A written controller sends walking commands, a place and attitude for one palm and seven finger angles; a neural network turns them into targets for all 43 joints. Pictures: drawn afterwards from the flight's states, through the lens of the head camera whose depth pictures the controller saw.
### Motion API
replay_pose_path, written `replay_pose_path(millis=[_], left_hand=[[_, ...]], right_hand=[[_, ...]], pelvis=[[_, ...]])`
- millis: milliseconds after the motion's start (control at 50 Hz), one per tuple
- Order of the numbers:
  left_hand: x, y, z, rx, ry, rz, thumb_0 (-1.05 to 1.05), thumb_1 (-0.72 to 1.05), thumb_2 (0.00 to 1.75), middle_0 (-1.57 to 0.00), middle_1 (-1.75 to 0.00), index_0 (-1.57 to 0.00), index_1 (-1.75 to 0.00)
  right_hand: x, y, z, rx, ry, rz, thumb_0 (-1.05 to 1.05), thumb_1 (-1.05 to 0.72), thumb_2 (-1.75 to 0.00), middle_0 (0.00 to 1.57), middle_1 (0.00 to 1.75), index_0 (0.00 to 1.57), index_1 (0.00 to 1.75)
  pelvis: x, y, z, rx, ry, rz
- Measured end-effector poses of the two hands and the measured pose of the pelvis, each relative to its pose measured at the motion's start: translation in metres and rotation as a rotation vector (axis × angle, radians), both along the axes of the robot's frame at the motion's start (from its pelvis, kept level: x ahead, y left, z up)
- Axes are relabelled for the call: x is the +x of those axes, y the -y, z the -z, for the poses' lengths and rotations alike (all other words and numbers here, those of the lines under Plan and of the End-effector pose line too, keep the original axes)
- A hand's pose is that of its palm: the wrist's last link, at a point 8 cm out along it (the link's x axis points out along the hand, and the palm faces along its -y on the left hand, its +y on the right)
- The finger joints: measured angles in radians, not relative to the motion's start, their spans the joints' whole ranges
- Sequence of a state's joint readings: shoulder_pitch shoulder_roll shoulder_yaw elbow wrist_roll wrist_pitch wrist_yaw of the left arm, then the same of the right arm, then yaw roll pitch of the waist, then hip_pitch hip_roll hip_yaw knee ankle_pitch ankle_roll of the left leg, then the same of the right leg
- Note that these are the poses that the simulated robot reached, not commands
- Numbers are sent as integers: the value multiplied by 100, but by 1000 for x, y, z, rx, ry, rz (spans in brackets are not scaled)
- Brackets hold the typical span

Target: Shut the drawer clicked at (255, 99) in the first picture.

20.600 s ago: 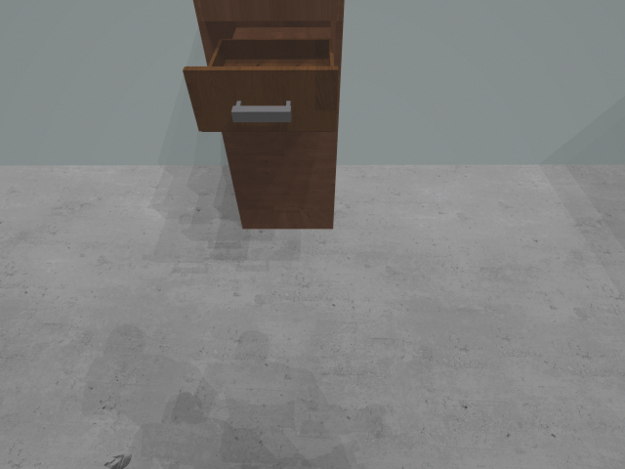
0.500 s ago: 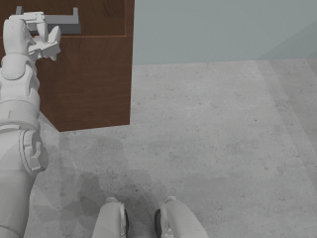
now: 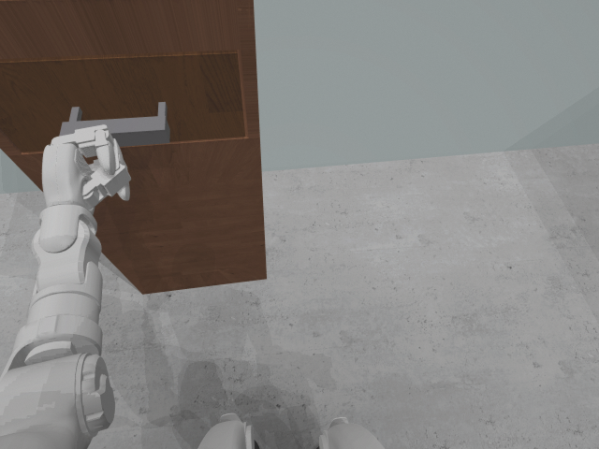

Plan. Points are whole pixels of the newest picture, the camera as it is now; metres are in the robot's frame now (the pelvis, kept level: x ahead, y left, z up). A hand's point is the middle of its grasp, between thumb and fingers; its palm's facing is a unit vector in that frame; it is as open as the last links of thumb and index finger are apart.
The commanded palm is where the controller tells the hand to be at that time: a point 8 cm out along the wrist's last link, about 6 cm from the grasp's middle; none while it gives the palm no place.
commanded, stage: draw the hand back to the body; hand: left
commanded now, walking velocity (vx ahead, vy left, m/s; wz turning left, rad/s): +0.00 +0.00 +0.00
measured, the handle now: (118, 121) +0.56 +0.23 +0.06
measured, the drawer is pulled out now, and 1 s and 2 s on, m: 0.00 0.00 0.00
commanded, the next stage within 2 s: step back with the hand held close in 1.22 s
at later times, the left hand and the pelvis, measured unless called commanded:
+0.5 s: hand (51, 265) +0.30 +0.22 +0.14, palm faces +0.24 -0.95 -0.22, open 3.3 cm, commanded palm +0.26 +0.26 +0.16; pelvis +0.01 -0.01 +0.05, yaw +3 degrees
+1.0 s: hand out of the picture +0.20 +0.22 +0.21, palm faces +0.39 -0.84 -0.38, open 3.3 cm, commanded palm +0.14 +0.27 +0.23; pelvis +0.01 -0.02 +0.06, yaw +2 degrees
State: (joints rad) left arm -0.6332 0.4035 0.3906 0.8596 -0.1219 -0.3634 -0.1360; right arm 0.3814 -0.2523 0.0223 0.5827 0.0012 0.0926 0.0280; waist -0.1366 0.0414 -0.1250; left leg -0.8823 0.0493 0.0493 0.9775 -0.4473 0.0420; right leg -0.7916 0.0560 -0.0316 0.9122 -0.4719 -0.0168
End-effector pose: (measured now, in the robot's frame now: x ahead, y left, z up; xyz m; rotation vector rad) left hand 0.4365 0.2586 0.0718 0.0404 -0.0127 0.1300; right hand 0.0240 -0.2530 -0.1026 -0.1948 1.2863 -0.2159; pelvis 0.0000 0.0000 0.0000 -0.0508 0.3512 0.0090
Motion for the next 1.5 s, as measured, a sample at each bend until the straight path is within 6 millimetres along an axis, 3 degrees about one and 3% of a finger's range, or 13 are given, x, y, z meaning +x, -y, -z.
replay_pose_path(millis=[140,300,360,480,720,1100,1320,1460,1500], left_hand=[[-52,-7,-28,-7,-4,6,1,87,89,-140,-160,-140,-160],[-108,-4,-46,-1,-1,7,2,89,89,-140,-160,-140,-160],[-126,0,-57,1,21,19,2,90,90,-140,-160,-140,-160],[-161,-3,-78,163,-26,-97,2,89,90,-140,-160,-140,-160],[-219,-3,-114,262,-1,-212,2,89,90,-140,-160,-140,-160],[-299,-4,-166,427,85,-282,2,89,90,-141,-159,-141,-160],[-298,-4,-155,385,68,-311,2,89,90,-141,-159,-141,-160],[-288,-12,-180,487,174,-277,2,89,89,-141,-159,-141,-160],[-284,-16,-180,501,170,-263,2,89,89,-141,-159,-141,-160]], right_hand=[[53,-2,-17,32,152,-35,1,-90,-90,20,30,20,30],[122,-2,-40,26,381,-127,1,-90,-90,20,30,20,30],[140,-6,-49,30,457,-158,1,-90,-90,20,30,20,30],[160,-16,-69,41,533,-169,1,-90,-90,20,30,20,30],[166,-28,-81,67,562,-219,1,-90,-90,20,30,20,30],[177,-22,-86,71,616,-233,2,-90,-90,20,30,20,30],[182,-27,-88,68,634,-251,2,-90,-90,20,30,20,30],[174,-24,-89,57,606,-231,2,-90,-90,20,30,20,30],[168,-21,-89,48,585,-208,2,-90,-90,20,30,20,30]], pelvis=[[16,4,-19,12,82,-14],[13,7,-28,23,165,-41],[10,8,-31,29,195,-46],[6,12,-43,46,272,-36],[7,14,-59,57,375,-33],[16,18,-62,55,412,-32],[13,19,-61,58,415,-38],[11,17,-61,45,390,-26],[8,14,-61,43,377,-18]])
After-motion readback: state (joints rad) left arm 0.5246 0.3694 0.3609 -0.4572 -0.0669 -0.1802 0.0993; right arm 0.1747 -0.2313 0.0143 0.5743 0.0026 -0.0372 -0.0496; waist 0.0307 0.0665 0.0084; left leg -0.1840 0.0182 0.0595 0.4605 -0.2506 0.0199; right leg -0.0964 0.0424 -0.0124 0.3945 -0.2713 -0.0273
